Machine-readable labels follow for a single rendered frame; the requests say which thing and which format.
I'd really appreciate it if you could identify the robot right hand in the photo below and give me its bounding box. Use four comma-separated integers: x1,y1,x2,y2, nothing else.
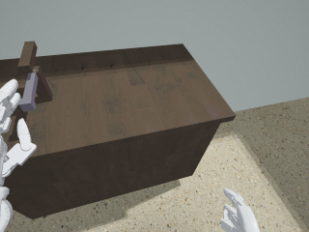
221,188,260,232

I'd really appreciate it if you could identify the tap lever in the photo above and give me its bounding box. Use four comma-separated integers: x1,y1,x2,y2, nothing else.
18,69,39,112

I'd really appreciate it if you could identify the counter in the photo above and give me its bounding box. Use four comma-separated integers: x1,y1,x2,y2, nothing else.
0,41,237,219

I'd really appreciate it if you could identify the robot left hand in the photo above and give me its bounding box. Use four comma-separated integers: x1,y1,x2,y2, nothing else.
0,79,37,188

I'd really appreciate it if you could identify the left robot forearm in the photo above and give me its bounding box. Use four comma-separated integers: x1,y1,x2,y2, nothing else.
0,187,13,232

